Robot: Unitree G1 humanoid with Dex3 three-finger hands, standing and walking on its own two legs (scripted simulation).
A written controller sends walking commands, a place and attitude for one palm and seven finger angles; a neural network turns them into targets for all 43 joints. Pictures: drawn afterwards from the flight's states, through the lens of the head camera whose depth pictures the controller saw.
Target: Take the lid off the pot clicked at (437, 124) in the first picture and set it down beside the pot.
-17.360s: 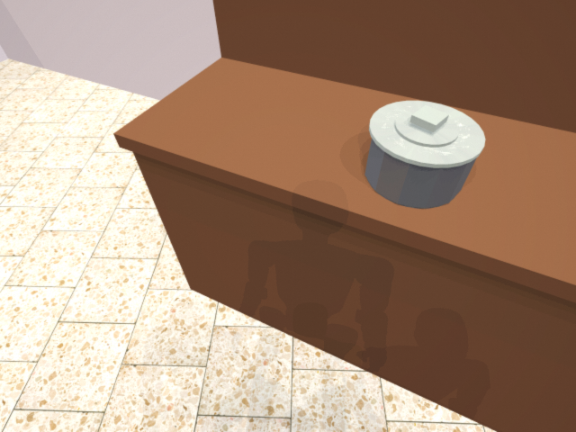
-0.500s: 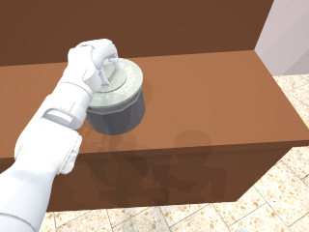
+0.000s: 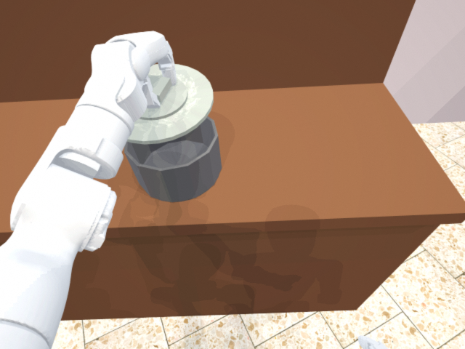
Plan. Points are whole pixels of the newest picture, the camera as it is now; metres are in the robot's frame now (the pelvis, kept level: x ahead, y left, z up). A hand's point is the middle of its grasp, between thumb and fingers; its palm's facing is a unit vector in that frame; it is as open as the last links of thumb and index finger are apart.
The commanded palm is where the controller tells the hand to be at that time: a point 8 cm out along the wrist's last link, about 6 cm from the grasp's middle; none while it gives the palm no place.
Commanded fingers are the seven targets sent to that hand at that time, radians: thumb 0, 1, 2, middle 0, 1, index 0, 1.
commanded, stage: lift the lid straight up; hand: left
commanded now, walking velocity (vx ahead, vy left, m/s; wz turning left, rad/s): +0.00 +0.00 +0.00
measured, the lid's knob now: (153, 87) +0.50 +0.12 +0.21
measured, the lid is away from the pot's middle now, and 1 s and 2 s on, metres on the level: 0.01 0.03 0.13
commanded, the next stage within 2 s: move the lid sideways beside the pot in 0.92 s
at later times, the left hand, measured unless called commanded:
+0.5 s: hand (139, 63) +0.48 +0.13 +0.27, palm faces -0.21 -0.06 -0.98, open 8.3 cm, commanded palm +0.48 +0.13 +0.33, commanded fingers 0.00 0.55 1.05 -0.84 -1.08 -0.80 -1.04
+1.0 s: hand (126, 53) +0.48 +0.14 +0.28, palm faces -0.18 -0.07 -0.98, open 8.3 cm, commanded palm +0.47 +0.13 +0.34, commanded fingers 0.00 0.55 1.05 -0.84 -1.08 -0.80 -1.04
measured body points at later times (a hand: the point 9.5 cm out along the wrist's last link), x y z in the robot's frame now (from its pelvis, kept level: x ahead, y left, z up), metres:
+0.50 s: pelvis +0.00 +0.00 +0.00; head +0.02 -0.02 +0.45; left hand +0.49 +0.13 +0.32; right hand +0.07 -0.26 -0.13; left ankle -0.02 +0.07 -0.74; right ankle +0.00 -0.13 -0.74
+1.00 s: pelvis +0.00 +0.01 +0.00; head +0.02 -0.02 +0.45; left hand +0.48 +0.14 +0.34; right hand +0.11 -0.25 -0.12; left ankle -0.02 +0.07 -0.74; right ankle +0.00 -0.13 -0.74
